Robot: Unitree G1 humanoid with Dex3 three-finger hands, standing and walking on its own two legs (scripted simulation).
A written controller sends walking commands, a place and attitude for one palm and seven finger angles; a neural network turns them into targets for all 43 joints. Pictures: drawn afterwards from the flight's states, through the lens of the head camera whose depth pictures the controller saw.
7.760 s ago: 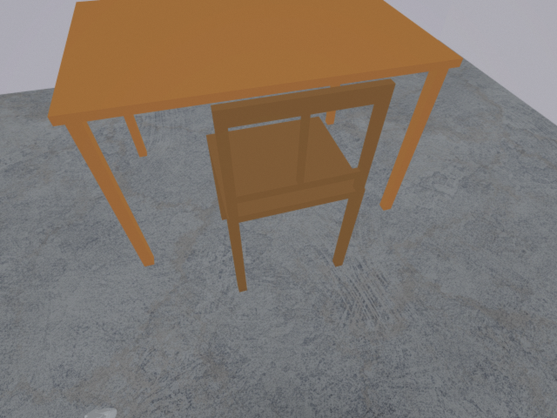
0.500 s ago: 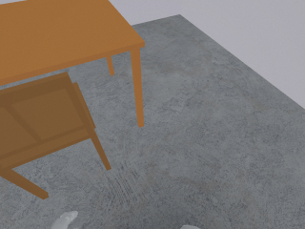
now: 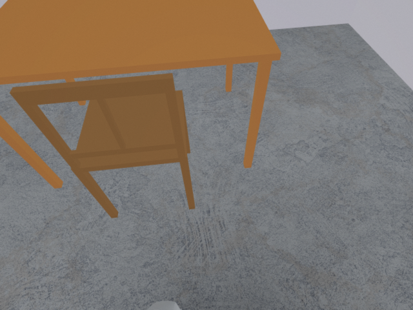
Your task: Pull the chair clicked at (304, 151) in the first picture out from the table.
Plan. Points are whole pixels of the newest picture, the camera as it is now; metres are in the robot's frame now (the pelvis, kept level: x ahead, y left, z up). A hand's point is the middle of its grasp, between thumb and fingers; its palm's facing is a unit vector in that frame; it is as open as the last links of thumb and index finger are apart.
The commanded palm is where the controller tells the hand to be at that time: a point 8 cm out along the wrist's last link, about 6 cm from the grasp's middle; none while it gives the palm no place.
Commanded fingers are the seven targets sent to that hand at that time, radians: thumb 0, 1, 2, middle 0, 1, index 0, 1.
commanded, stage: turn to face it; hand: left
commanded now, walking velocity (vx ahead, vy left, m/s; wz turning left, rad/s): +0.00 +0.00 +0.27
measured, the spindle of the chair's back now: (112, 124) +0.63 +0.36 -0.11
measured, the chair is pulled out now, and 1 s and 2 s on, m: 0.00 0.00 0.00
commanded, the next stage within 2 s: take the last steps up to it in 0.14 s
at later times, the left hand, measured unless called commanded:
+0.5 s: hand out of the picture +0.04 +0.24 -0.16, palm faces +0.13 -0.97 -0.21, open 7.4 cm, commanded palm none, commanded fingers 0.00 0.90 0.90 -0.20 -0.30 -0.20 -0.30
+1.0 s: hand out of the picture +0.04 +0.18 -0.17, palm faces +0.27 -0.95 -0.16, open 7.3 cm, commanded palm none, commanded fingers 0.00 0.90 0.90 -0.20 -0.30 -0.20 -0.30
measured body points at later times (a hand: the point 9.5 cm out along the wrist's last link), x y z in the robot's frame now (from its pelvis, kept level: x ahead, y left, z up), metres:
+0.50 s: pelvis +0.01 +0.04 +0.00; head +0.01 +0.04 +0.45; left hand +0.04 +0.29 -0.15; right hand +0.07 -0.19 -0.15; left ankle -0.03 +0.13 -0.74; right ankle +0.03 -0.09 -0.70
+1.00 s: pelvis +0.15 +0.05 +0.00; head +0.17 +0.05 +0.45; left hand +0.03 +0.23 -0.15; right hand +0.22 -0.17 -0.16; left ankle +0.20 +0.19 -0.71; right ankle +0.06 -0.07 -0.74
